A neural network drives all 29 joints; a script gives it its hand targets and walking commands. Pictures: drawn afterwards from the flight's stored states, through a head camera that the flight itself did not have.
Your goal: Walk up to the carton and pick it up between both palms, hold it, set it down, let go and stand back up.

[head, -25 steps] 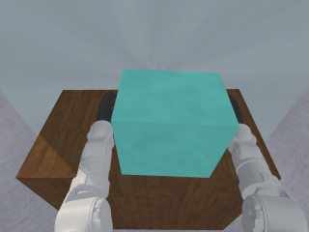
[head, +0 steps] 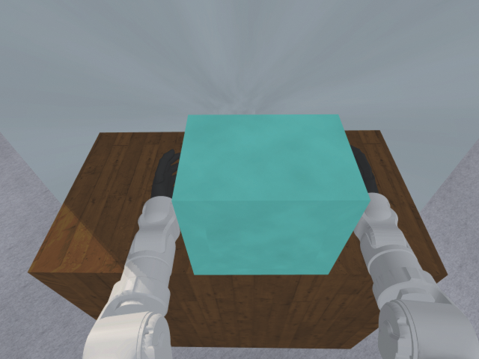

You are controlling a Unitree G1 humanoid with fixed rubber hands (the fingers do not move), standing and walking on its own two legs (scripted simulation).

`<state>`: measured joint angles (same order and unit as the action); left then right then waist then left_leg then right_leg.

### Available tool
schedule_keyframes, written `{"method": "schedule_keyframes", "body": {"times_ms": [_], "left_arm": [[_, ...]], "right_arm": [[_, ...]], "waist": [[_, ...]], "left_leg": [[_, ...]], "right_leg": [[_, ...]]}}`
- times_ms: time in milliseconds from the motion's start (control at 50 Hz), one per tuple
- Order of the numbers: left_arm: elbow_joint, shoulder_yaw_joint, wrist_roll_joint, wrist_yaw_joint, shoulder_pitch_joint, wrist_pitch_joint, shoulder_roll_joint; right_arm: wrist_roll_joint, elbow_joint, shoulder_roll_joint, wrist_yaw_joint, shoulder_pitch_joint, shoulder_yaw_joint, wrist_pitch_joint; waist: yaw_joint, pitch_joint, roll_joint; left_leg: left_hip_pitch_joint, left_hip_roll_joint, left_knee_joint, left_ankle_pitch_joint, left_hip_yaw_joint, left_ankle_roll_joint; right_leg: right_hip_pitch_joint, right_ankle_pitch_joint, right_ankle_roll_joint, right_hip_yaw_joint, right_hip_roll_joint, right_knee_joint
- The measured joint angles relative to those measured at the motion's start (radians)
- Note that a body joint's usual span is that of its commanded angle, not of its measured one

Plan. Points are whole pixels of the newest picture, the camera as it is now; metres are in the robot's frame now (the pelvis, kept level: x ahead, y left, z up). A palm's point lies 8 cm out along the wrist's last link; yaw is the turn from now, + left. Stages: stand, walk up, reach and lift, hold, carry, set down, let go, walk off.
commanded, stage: set down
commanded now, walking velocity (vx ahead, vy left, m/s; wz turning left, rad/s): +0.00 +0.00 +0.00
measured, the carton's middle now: (262, 199) +0.39 +0.03 +0.05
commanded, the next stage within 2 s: none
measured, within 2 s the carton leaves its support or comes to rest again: neither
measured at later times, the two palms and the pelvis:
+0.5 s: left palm (160, 174) +0.39 +0.21 +0.10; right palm (372, 164) +0.44 -0.15 +0.11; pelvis -0.04 -0.01 -0.01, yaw -1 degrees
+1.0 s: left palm (130, 164) +0.38 +0.24 +0.14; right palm (393, 164) +0.43 -0.18 +0.13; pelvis -0.06 -0.01 -0.01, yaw +1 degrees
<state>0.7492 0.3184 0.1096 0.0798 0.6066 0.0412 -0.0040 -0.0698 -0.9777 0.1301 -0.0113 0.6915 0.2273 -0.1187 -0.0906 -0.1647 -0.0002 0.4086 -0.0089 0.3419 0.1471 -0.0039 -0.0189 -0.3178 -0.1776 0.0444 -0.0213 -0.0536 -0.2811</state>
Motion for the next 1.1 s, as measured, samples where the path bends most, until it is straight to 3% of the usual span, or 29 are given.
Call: {"method": "schedule_keyframes", "body": {"times_ms": [140, 280, 360, 620, 760, 840, 920, 1020, 1100], "left_arm": [[0.086, -0.058, -0.034, 0.033, 0.027, -0.019, 0.025], [0.146, -0.159, -0.191, 0.114, 0.15, 0.058, 0.112], [0.174, -0.194, -0.269, 0.121, 0.241, 0.086, 0.159], [0.19, -0.191, -0.273, 0.08, 0.284, 0.101, 0.196], [0.135, -0.22, -0.349, 0.081, 0.285, 0.134, 0.267], [0.036, -0.247, -0.403, 0.077, 0.305, 0.201, 0.318], [-0.018, -0.268, -0.425, 0.063, 0.352, 0.3, 0.362], [-0.121, -0.258, -0.415, 0.045, 0.357, 0.424, 0.376], [-0.153, -0.237, -0.392, 0.032, 0.33, 0.471, 0.37]], "right_arm": [[0.048, -0.046, 0.02, -0.005, 0.012, -0.022, 0.001], [0.316, -0.106, 0.103, -0.036, 0.15, -0.197, 0.108], [0.385, -0.129, 0.135, -0.053, 0.244, -0.235, 0.169], [0.402, -0.138, 0.163, -0.038, 0.307, -0.224, 0.2], [0.421, -0.051, 0.196, -0.039, 0.286, -0.218, 0.221], [0.439, 0.051, 0.234, -0.039, 0.274, -0.218, 0.26], [0.442, 0.079, 0.265, -0.034, 0.296, -0.207, 0.321], [0.455, 0.153, 0.294, -0.018, 0.276, -0.199, 0.383], [0.459, 0.176, 0.307, 0.002, 0.251, -0.198, 0.408]], "waist": [[-0.015, -0.014, -0.009], [-0.036, 0.004, -0.012], [-0.03, 0.004, -0.002], [-0.015, 0.03, 0.011], [-0.014, 0.079, 0.0], [-0.014, 0.116, -0.003], [-0.005, 0.154, -0.001], [0.003, 0.179, 0.006], [0.011, 0.18, 0.007]], "left_leg": [[0.009, 0.004, 0.019, 0.006, -0.005, -0.001], [0.067, 0.024, 0.093, 0.026, -0.025, 0.001], [0.132, 0.034, 0.132, 0.026, -0.018, 0.006], [0.177, 0.037, 0.157, 0.013, 0.01, 0.018], [0.196, 0.034, 0.179, 0.008, 0.027, 0.021], [0.199, 0.034, 0.185, 0.002, 0.036, 0.023], [0.175, 0.032, 0.17, -0.011, 0.044, 0.024], [0.12, 0.029, 0.126, -0.032, 0.04, 0.024], [0.075, 0.023, 0.098, -0.04, 0.032, 0.022]], "right_leg": [[-0.006, 0.0, -0.001, 0.002, -0.003, -0.01], [-0.073, -0.011, 0.003, 0.019, -0.02, -0.085], [-0.134, -0.01, 0.01, 0.01, -0.029, -0.118], [-0.172, -0.006, 0.019, -0.019, -0.033, -0.145], [-0.189, -0.01, 0.022, -0.036, -0.032, -0.172], [-0.187, -0.004, 0.024, -0.045, -0.033, -0.174], [-0.161, 0.006, 0.026, -0.051, -0.032, -0.159], [-0.111, 0.024, 0.025, -0.045, -0.029, -0.122], [-0.076, 0.024, 0.022, -0.037, -0.023, -0.112]]}}
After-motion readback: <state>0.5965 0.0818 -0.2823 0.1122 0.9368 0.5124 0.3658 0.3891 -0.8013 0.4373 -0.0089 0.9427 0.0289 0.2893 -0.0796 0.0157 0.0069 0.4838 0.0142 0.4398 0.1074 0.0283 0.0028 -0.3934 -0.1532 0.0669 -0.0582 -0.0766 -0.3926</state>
